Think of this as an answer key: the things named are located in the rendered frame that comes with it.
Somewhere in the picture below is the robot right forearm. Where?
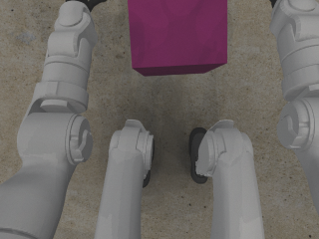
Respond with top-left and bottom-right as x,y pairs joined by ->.
269,0 -> 319,102

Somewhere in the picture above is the left robot foot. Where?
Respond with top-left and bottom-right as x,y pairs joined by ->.
143,134 -> 155,188

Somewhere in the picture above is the left robot hand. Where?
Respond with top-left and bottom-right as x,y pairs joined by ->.
66,0 -> 107,13

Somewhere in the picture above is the left robot thigh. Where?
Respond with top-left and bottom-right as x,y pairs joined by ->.
94,126 -> 154,239

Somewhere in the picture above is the carton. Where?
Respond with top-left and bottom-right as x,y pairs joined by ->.
128,0 -> 227,77

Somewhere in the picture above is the left robot upper arm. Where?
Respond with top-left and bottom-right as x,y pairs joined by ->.
0,113 -> 94,239

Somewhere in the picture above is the right robot upper arm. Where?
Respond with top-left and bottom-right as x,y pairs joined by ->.
276,97 -> 319,216

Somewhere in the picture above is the robot left forearm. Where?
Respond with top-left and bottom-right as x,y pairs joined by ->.
17,0 -> 99,156

